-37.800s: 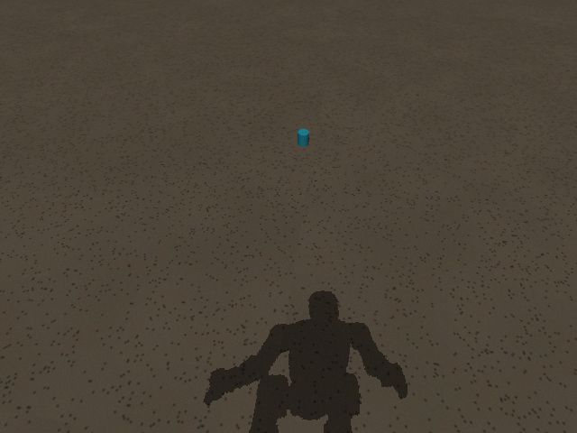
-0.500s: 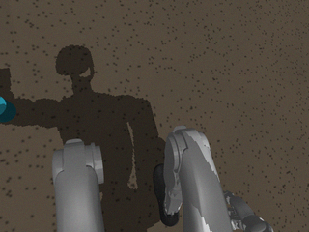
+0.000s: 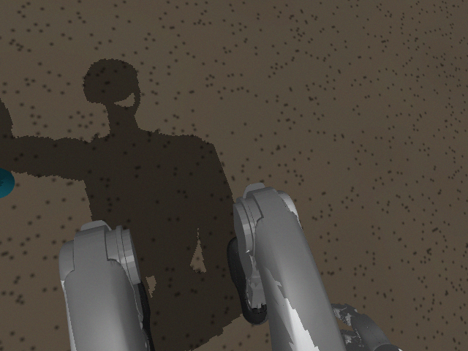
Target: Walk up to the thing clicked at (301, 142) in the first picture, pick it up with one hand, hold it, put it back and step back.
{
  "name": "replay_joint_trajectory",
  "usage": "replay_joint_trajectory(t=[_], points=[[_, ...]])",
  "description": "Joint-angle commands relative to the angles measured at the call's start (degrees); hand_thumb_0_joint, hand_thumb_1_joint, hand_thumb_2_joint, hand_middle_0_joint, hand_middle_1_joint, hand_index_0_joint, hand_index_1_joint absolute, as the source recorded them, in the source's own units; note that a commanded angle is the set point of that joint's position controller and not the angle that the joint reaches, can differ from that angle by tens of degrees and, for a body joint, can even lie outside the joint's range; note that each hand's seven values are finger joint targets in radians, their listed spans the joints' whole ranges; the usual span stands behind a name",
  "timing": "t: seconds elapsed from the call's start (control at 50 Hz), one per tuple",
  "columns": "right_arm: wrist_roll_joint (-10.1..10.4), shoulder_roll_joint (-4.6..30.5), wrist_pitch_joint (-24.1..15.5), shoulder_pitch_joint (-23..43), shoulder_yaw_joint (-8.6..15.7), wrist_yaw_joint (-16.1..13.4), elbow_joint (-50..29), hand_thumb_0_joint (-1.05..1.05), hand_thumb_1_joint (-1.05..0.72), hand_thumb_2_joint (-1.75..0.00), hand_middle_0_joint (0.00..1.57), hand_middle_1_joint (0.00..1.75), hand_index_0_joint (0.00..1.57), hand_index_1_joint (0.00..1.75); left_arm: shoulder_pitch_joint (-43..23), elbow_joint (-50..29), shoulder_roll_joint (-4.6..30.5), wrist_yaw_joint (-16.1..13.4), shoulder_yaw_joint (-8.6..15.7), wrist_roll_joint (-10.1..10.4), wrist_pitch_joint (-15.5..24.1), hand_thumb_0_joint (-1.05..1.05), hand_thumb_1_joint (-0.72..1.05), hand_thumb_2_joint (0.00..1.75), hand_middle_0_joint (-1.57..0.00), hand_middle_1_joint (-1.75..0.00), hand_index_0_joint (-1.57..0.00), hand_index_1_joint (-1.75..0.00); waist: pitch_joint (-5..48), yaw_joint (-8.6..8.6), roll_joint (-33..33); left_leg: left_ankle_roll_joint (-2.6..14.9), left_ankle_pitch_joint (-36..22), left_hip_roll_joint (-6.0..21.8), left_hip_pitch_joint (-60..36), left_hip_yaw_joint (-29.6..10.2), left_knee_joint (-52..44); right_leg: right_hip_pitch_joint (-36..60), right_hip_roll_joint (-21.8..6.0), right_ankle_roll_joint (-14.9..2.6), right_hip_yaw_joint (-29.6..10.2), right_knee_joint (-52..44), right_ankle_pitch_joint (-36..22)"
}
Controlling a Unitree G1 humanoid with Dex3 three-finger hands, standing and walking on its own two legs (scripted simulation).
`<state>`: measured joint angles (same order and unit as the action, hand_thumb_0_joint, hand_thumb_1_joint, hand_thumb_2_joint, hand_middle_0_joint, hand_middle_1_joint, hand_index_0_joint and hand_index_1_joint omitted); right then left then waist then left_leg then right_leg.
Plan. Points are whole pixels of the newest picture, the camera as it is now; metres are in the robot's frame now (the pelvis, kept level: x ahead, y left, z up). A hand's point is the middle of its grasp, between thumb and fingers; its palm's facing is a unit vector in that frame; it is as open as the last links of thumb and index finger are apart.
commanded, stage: approach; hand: left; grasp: from above
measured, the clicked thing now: out of the picture +0.44 +0.37 -0.30
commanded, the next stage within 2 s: rest palm in 0.24 s
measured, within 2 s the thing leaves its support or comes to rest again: neither
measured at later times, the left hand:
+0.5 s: hand out of the picture +0.44 +0.35 -0.19, palm faces -0.34 -0.07 -0.94, open 13.7 cm
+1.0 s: hand out of the picture +0.43 +0.35 -0.24, palm faces -0.46 -0.14 -0.87, open 14.4 cm
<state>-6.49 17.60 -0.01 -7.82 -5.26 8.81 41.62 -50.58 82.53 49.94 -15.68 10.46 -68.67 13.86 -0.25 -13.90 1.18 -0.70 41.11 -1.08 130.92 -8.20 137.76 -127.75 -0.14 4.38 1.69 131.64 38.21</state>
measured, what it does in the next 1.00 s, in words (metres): stands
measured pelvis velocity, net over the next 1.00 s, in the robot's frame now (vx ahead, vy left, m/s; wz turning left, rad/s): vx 0.00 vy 0.00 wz -0.06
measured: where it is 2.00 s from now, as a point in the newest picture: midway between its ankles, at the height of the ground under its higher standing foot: (197, 315)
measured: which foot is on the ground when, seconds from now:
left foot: down 0.00-1.00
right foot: down 0.00-1.00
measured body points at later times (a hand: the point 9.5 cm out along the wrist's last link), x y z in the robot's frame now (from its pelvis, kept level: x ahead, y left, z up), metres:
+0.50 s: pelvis +0.00 +0.01 -0.03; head +0.21 +0.12 +0.35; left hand +0.45 +0.35 -0.13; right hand +0.13 -0.27 -0.11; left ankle +0.07 +0.13 -0.30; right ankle +0.10 -0.14 -0.30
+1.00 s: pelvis +0.00 +0.00 -0.03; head +0.27 +0.10 +0.32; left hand +0.45 +0.35 -0.19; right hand +0.04 -0.28 -0.11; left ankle +0.07 +0.13 -0.30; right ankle +0.10 -0.14 -0.30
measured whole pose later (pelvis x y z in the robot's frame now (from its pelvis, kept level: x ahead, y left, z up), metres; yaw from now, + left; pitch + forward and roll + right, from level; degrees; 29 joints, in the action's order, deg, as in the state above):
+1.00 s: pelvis +0.00 +0.00 -0.03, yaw -3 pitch +31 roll -12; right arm -12.3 18.7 -2.7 -6.2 -8.3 11.3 43.1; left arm -51.0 89.6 57.1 -28.1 13.7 -75.4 23.6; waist -4.7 -15.5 -4.4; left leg -1.3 42.9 -1.4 133.8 -12.1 145.5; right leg -129.5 0.9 4.6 4.5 136.5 38.6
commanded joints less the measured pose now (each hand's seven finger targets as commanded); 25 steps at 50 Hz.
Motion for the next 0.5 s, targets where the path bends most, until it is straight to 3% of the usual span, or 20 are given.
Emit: replay_joint_trajectory(t=[0.0,0.1,0.14,0.18,0.2,0.3,0.32,0.36,0.44,0.48], points=[[-1.5,14.3,0.2,-8.2,3.9,-1.1,-1.5,0.00,-0.91,-0.90,0.20,0.30,0.20,0.30,-5.4,-7.0,19.8,0.5,4.1,2.2,6.7,0.00,-0.48,0.93,-0.11,-1.05,-0.13,-1.03,37.4,2.31,7.0,3.00,-13.9,-1.5,-21.4,6.0,-12.2,25.8,1.5,-5.07,5.6,-11.9,-13.1],[-4.0,15.4,1.2,-7.4,5.1,-1.4,-0.6,0.00,-0.90,-0.89,0.20,0.30,0.20,0.30,-11.4,-17.3,22.2,-2.5,7.0,0.5,18.1,0.00,-0.52,0.97,-0.10,-1.01,-0.10,-1.00,39.5,2.47,15.9,1.41,-13.4,-0.3,-30.3,4.5,-9.9,19.7,2.1,-6.11,6.3,-11.1,-9.5],[-4.2,15.8,1.6,-6.2,6.0,-1.2,-0.5,0.00,-0.89,-0.89,0.20,0.30,0.20,0.30,-10.0,-20.5,21.5,-5.9,7.0,-1.5,19.9,0.00,-0.51,0.98,-0.10,-0.98,-0.10,-0.98,40.6,2.54,19.8,1.13,-13.7,0.3,-35.0,3.5,-10.5,16.2,2.1,-5.96,6.9,-9.7,-9.2],[-4.5,14.9,1.5,-5.3,7.1,-1.0,0.2,0.00,-0.89,-0.89,0.20,0.30,0.20,0.30,-9.0,-19.3,18.4,-9.9,5.9,-3.7,19.9,0.00,-0.48,0.97,-0.12,-0.99,-0.12,-0.98,40.2,2.41,20.5,1.13,-11.9,0.7,-35.8,3.4,-11.5,13.1,2.2,-6.12,7.0,-8.7,-8.1],[-4.5,14.8,1.5,-4.6,7.3,-1.0,0.7,0.00,-0.89,-0.89,0.20,0.30,0.20,0.30,-9.3,-18.0,16.9,-11.8,5.1,-4.3,19.5,0.00,-0.47,0.98,-0.12,-0.99,-0.13,-0.99,38.7,1.51,20.3,1.06,-10.5,0.6,-34.4,3.4,-12.0,11.6,2.3,-5.98,7.7,-8.3,-7.5],[-4.1,15.0,0.7,-3.9,8.0,-1.6,3.2,0.00,-0.90,-0.90,0.20,0.30,0.20,0.30,-19.7,-11.9,14.3,-18.1,0.9,-9.3,13.5,0.00,-0.43,1.10,-0.17,-1.06,-0.16,-1.06,37.1,-0.27,22.2,0.41,-7.4,0.4,-34.1,2.7,-14.2,4.1,1.7,-5.62,9.5,-6.4,-7.0],[-3.9,15.4,0.6,-4.0,8.3,-1.7,3.4,0.00,-0.90,-0.90,0.20,0.30,0.20,0.30,-20.9,-10.0,14.2,-19.2,1.0,-10.2,11.5,0.00,-0.42,1.14,-0.18,-1.07,-0.17,-1.08,36.6,-0.50,22.3,0.01,-7.9,0.4,-34.5,2.2,-15.0,3.1,1.3,-5.41,9.8,-5.8,-7.6],[-3.4,15.0,0.0,-4.4,7.8,-1.6,3.4,0.00,-0.90,-0.90,0.20,0.30,0.20,0.30,-22.6,-4.4,13.3,-20.6,-0.1,-11.3,7.4,0.00,-0.52,1.00,-0.07,-1.01,-0.07,-1.01,36.1,-0.81,21.4,0.22,-7.6,0.2,-33.0,2.4,-14.8,2.7,1.3,-5.60,9.6,-5.7,-8.1],[-3.3,14.6,-1.8,-5.3,6.1,-0.7,3.5,0.00,-0.89,-0.90,0.20,0.30,0.20,0.30,-23.4,9.3,10.9,-19.9,-2.9,-12.0,0.4,0.00,-0.50,0.97,-0.06,-1.04,-0.08,-1.03,30.9,-2.71,17.9,1.38,-7.6,-0.4,-27.0,2.9,-13.9,2.5,1.4,-5.07,9.0,-6.3,-8.5],[-3.3,14.6,-2.8,-4.9,5.3,-0.3,2.3,0.00,-0.89,-0.90,0.20,0.30,0.20,0.30,-20.2,11.6,10.6,-17.8,-3.8,-11.0,-2.2,0.00,-0.48,0.95,-0.06,-1.05,-0.08,-1.03,30.9,-2.32,16.3,2.11,-9.3,-0.8,-25.7,3.2,-13.1,4.8,1.3,-4.80,8.7,-6.2,-9.7]])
